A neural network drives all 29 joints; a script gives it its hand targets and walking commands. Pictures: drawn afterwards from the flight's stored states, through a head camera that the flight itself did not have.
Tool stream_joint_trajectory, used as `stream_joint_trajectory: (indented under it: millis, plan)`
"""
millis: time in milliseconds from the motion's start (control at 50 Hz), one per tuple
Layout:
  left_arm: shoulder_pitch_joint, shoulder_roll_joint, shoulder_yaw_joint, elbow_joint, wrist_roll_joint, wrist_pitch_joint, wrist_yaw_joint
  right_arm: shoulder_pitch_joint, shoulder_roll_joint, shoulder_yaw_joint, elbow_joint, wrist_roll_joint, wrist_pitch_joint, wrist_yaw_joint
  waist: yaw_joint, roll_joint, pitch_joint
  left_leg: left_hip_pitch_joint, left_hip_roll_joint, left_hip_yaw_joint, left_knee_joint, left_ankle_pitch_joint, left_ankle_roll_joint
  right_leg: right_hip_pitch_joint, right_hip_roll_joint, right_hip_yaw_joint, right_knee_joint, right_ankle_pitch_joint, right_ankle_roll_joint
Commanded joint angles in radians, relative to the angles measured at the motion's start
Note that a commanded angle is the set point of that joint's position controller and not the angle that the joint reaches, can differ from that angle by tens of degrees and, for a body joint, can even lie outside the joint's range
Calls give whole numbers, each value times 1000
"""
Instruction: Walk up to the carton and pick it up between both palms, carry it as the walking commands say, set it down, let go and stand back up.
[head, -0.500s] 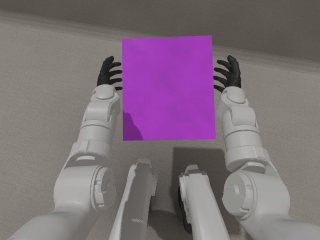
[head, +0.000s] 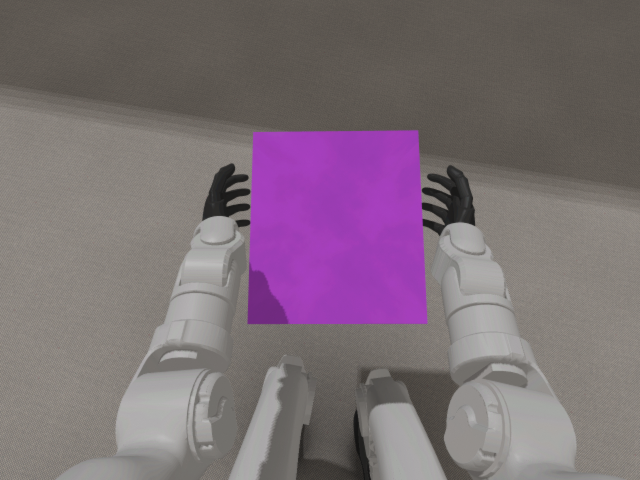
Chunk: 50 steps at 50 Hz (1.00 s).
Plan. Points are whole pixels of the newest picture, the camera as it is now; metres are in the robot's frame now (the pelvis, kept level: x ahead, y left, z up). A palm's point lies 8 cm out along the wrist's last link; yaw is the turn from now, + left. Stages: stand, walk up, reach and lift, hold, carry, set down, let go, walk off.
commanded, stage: reach and lift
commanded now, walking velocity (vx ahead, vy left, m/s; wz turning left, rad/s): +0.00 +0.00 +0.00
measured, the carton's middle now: (335, 234) +0.45 +0.03 -0.13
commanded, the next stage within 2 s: none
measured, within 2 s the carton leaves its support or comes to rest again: neither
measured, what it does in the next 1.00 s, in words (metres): rises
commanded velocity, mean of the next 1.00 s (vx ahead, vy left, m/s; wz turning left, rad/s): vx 0.00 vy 0.00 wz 0.00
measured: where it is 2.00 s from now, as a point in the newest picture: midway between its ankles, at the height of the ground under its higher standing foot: (327, 461)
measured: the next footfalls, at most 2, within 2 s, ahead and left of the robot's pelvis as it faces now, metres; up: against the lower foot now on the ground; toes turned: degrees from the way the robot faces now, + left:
none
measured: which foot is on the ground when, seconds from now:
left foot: down 0.00-1.00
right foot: down 0.00-1.00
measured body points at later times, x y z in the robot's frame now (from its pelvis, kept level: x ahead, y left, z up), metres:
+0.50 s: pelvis +0.02 +0.00 +0.07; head +0.17 +0.02 +0.50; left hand +0.42 +0.18 +0.02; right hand +0.43 -0.13 +0.03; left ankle +0.09 +0.10 -0.56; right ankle +0.07 -0.12 -0.56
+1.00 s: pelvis +0.05 -0.01 +0.14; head +0.14 +0.01 +0.58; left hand +0.40 +0.17 +0.09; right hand +0.41 -0.14 +0.10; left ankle +0.09 +0.10 -0.56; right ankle +0.07 -0.12 -0.56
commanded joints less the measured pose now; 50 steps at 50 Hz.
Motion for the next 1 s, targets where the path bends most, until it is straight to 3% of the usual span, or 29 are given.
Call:
stream_joint_trajectory:
  millis: [0, 980]
  plan:
    - [-657, -1028, -473, -95, -150, -70, -384, -615, 996, 511, 44, 129, 3, 328, 11, 62, -856, 700, -13, 38, -183, 279, -8, 319, 24, -57, -186, 215, -5]
    - [-220, -1063, -499, -138, -59, -89, -405, -184, 1019, 619, -70, 47, -10, 344, -7, 41, -518, 1205, 29, -25, -719, 474, -6, 941, -57, 44, -756, 454, -24]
